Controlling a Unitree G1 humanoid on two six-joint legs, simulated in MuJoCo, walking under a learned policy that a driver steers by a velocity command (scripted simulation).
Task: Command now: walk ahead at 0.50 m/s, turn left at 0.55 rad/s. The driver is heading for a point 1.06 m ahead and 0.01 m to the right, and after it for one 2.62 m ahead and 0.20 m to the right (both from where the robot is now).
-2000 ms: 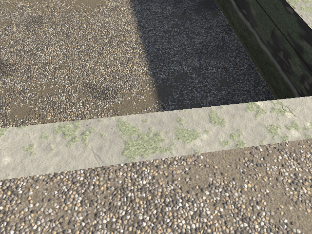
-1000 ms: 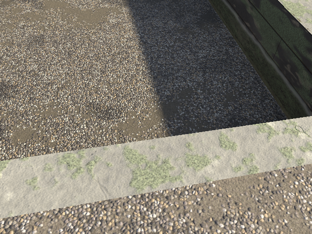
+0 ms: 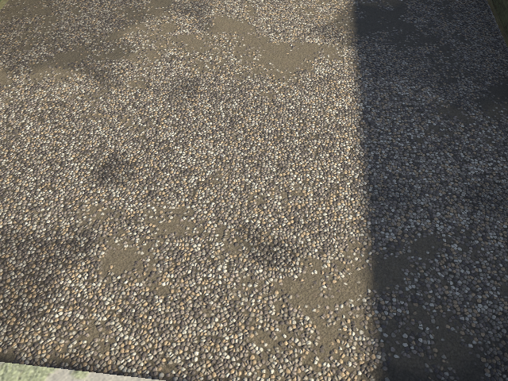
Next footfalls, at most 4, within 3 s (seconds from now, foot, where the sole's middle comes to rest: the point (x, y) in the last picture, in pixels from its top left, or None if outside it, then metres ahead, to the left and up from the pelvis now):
0.30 right None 0.24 -0.10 -0.77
0.68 left None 0.14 0.09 -0.77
1.62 left None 0.31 0.11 -0.77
1.94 right None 0.23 -0.10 -0.77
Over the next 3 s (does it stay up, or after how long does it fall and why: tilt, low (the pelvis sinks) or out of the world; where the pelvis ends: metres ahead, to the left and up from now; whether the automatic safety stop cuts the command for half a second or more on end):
stays up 0.26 -0.01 -0.01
